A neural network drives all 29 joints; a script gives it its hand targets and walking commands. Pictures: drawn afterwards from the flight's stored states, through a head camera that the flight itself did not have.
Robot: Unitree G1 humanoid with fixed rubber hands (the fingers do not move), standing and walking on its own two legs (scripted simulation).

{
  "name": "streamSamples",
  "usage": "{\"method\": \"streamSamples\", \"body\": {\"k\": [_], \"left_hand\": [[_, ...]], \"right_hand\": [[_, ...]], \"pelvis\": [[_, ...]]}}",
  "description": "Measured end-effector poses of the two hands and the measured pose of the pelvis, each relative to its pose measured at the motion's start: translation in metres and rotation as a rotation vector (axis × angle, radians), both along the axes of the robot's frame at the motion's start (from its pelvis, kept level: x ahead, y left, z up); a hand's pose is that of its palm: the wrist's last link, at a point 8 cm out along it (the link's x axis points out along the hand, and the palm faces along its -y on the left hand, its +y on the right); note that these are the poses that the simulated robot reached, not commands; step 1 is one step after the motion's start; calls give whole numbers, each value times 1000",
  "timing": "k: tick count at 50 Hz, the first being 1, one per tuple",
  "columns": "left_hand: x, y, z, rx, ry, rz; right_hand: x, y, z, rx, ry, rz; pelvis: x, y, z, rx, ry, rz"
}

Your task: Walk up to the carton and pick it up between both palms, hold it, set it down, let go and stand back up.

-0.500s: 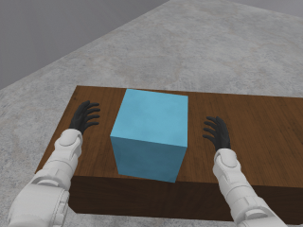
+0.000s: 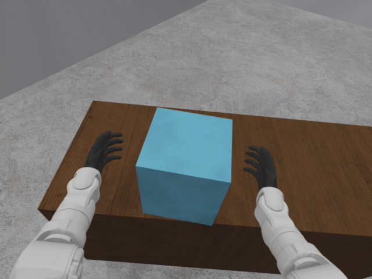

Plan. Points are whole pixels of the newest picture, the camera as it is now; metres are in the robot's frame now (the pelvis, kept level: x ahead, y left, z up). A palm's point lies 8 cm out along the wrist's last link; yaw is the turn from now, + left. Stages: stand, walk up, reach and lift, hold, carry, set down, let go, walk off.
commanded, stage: set down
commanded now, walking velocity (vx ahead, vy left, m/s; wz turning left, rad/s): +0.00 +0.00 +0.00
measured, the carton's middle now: (185, 168) +0.44 -0.01 -0.07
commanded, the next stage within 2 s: none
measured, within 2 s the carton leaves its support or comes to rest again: neither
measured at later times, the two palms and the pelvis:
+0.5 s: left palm (109, 165) +0.38 +0.18 +0.03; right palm (274, 184) +0.33 -0.20 +0.03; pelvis +0.00 +0.00 +0.00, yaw -1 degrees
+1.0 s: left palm (85, 215) +0.28 +0.22 -0.03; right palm (266, 225) +0.26 -0.18 -0.03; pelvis -0.01 +0.00 -0.01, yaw +0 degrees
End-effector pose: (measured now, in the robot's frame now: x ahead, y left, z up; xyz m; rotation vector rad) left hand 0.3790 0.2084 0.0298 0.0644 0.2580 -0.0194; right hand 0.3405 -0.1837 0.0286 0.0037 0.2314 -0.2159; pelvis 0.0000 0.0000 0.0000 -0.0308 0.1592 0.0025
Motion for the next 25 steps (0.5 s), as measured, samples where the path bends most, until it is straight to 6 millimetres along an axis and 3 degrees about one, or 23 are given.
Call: {"method": "streamSamples", "body": {"k": [9, 12, 18, 21, 25], "left_hand": [[-48, 14, -30, 18, 79, 17], [-35, 16, -35, -4, 97, 77], [17, -13, 4, -19, -64, 4], [19, -27, 12, -12, -62, -53], [0, -30, -2, -19, -6, -66]], "right_hand": [[-47, 3, -41, 36, 79, -28], [-31, -10, -39, 41, 103, -63], [19, -20, 11, 7, -23, -34], [18, -21, 15, -8, -23, -46], [-6, -18, -2, -6, 10, -65]], "pelvis": [[3, 6, 3, -3, -39, 8], [-4, 6, -5, 2, 13, 12], [-11, 5, -15, 4, 80, -8], [-7, 4, -10, -2, 59, -12], [-4, 3, -4, 0, -8, -15]]}}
